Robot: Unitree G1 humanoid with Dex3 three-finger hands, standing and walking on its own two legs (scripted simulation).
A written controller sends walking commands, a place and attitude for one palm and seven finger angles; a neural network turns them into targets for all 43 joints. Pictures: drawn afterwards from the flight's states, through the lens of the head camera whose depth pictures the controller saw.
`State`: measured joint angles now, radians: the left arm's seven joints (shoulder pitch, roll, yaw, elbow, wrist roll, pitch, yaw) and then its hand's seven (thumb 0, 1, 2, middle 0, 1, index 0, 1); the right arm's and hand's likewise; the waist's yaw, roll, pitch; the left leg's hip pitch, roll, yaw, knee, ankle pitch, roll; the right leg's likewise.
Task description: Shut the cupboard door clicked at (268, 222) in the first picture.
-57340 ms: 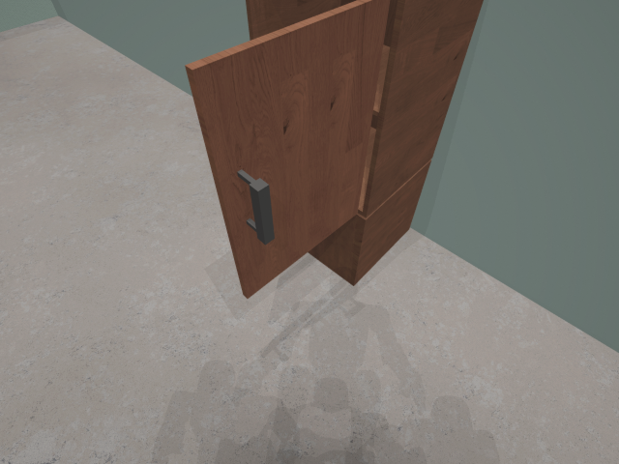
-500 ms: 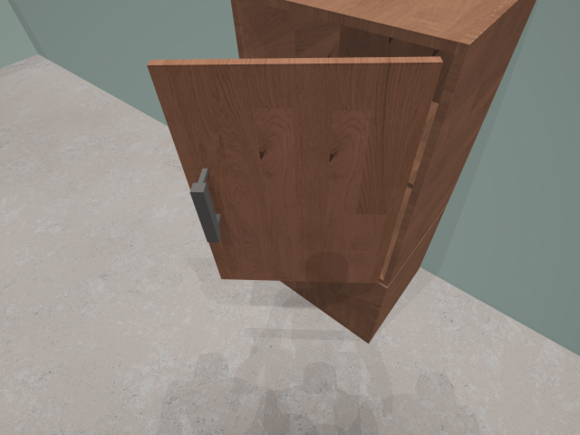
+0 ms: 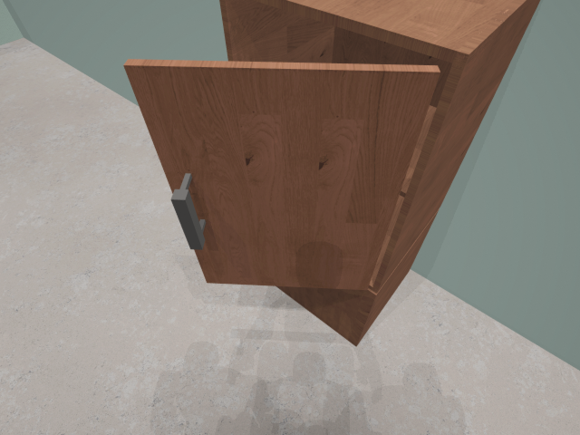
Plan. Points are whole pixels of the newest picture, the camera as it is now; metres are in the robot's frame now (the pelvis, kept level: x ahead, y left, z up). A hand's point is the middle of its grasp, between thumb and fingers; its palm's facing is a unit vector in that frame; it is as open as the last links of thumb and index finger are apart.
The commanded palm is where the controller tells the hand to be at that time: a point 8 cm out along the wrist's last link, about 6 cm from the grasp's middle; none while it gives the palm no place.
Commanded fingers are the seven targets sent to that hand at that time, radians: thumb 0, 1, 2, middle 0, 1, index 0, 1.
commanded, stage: come to a stop and stand still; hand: left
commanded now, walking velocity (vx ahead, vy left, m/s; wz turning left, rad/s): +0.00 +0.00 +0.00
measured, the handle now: (192, 212) +0.49 +0.22 -0.02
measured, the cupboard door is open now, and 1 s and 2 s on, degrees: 36 36 36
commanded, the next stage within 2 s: look again from close up in 0.12 s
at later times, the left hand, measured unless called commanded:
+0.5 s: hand out of the picture +0.04 +0.19 -0.17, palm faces +0.01 -0.97 -0.24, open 7.4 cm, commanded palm none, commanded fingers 0.00 0.90 0.90 -0.20 -0.30 -0.20 -0.30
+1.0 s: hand (158, 381) +0.19 +0.19 -0.03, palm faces +0.22 -0.97 -0.06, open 7.2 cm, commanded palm +0.11 +0.24 -0.07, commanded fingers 0.00 0.90 0.90 -0.38 -0.50 -0.38 -0.50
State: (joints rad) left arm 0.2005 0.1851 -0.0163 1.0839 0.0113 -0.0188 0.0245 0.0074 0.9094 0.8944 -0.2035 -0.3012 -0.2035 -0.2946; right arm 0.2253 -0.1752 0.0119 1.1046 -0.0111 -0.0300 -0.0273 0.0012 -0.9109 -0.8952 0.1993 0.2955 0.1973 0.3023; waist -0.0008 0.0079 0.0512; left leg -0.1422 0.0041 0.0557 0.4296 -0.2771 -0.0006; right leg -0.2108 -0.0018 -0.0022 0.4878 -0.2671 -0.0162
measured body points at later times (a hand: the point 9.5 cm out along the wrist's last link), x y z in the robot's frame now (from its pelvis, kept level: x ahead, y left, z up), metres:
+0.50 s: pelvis +0.01 -0.01 +0.00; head +0.04 -0.01 +0.45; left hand +0.04 +0.24 -0.15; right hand +0.05 -0.25 -0.16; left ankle -0.03 +0.12 -0.74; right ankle +0.00 -0.11 -0.74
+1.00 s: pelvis -0.02 +0.00 -0.03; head +0.00 -0.02 +0.42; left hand +0.17 +0.24 -0.02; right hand +0.12 -0.25 -0.13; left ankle -0.03 +0.12 -0.74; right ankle +0.00 -0.11 -0.74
